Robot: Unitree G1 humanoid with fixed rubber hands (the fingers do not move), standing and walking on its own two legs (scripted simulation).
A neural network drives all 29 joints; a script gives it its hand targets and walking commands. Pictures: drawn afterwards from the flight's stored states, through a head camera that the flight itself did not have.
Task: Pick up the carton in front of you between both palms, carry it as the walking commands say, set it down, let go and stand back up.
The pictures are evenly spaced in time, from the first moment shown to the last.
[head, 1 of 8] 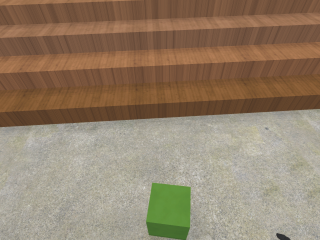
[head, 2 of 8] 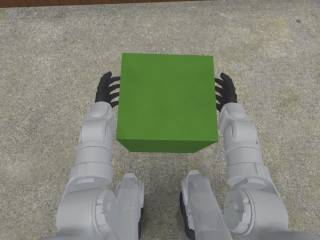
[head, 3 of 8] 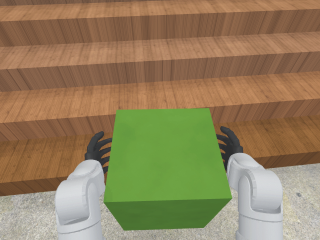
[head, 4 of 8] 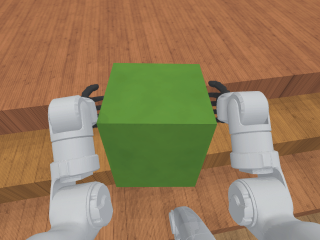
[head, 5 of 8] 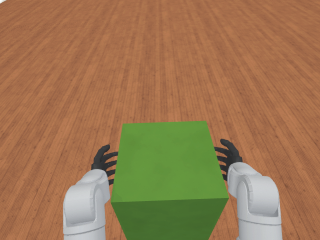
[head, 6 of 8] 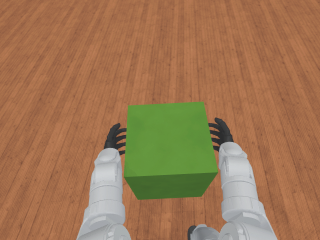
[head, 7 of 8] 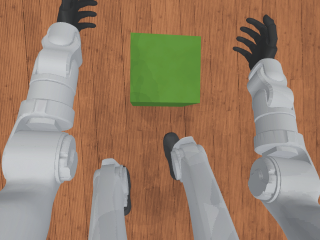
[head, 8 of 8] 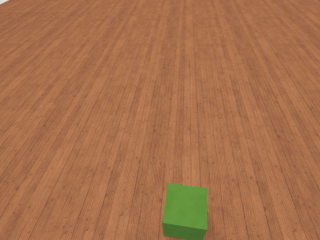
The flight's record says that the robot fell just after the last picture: no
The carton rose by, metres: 2.36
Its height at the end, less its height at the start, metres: +1.57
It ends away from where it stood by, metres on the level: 5.58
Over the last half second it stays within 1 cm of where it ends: yes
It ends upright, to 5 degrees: yes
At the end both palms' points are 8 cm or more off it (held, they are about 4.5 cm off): yes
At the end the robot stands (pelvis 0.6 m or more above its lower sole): yes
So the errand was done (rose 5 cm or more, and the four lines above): yes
